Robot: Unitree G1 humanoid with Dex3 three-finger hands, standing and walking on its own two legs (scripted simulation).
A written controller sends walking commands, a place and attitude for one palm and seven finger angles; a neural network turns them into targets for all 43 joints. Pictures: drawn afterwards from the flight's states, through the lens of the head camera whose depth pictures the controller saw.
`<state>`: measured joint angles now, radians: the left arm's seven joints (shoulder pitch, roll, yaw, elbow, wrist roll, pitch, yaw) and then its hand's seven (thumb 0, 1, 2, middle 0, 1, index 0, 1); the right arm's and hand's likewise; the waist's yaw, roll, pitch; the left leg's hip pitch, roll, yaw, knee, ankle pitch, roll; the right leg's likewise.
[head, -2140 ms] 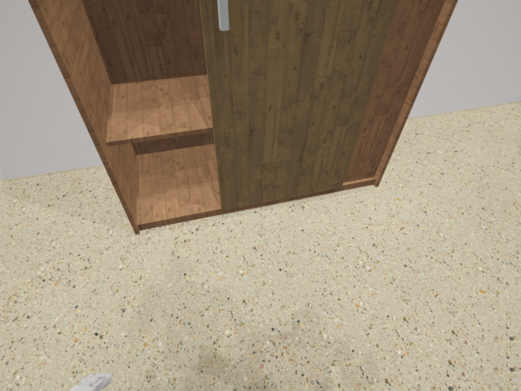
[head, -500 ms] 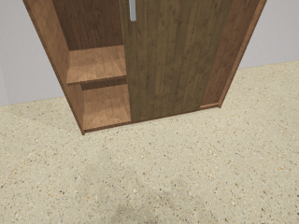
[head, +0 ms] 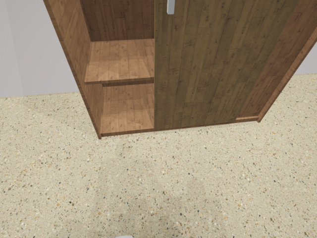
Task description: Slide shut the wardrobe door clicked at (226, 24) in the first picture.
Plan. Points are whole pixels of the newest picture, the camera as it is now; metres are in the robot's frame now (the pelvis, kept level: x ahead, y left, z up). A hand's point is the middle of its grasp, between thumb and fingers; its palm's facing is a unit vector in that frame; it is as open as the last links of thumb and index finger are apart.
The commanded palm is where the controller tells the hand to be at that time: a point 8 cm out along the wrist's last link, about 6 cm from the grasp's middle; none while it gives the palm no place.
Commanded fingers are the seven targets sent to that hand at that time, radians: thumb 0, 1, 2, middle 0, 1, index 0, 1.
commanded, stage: turn to face it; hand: right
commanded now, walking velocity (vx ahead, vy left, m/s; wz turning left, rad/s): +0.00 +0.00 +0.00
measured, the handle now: out of the picture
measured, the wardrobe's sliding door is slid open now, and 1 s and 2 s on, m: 0.40 0.40 0.40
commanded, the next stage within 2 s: take the last steps up to it in 0.34 s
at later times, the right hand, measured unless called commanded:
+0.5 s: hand out of the picture +0.16 -0.23 -0.16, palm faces -0.08 +0.99 -0.15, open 7.3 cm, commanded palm none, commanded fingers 0.00 -0.90 -0.90 0.20 0.30 0.20 0.30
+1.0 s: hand (222, 222) +0.20 -0.18 -0.16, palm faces -0.16 +0.98 -0.14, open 7.3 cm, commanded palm none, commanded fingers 0.00 -0.90 -0.90 0.20 0.30 0.20 0.30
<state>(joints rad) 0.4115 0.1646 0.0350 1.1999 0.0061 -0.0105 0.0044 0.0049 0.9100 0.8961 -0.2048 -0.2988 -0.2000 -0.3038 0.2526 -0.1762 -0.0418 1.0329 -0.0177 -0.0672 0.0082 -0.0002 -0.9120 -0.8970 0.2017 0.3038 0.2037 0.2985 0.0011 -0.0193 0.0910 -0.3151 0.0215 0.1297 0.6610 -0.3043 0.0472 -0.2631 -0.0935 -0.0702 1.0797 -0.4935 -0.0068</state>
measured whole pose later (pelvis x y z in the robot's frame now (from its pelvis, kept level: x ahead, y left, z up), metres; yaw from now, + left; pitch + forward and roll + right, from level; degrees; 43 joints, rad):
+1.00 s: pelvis +0.21 -0.01 +0.02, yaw +12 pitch -1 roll +2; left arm 0.27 0.16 0.06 1.08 0.02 0.00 -0.02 0.01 0.91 0.90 -0.20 -0.30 -0.20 -0.30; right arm 0.38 -0.13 -0.03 1.13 -0.03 -0.05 -0.01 0.00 -0.92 -0.90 0.20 0.30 0.20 0.30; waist 0.00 0.00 0.02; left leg -0.05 0.00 0.11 0.38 -0.32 0.01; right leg -0.50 -0.13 -0.11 0.85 -0.31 0.02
